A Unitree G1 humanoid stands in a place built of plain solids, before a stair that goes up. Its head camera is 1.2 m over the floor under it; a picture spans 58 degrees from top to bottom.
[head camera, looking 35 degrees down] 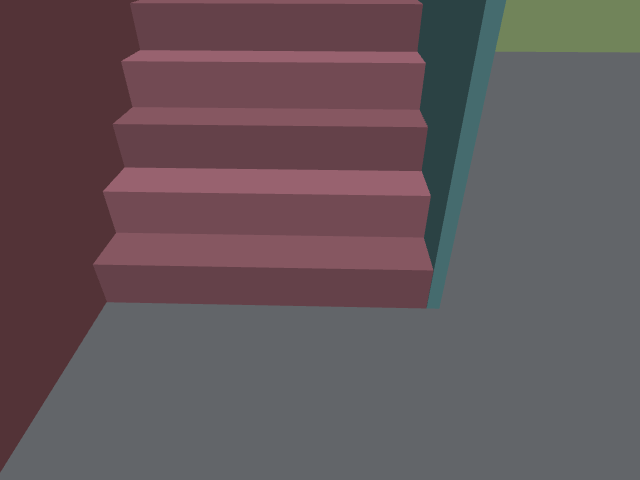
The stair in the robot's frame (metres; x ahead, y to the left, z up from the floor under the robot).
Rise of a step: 0.19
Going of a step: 0.21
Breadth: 1.28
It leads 2 degrees to the right of straight ahead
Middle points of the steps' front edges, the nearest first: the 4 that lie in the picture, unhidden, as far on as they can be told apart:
1.26 0.22 0.19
1.48 0.21 0.39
1.69 0.21 0.58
1.90 0.20 0.77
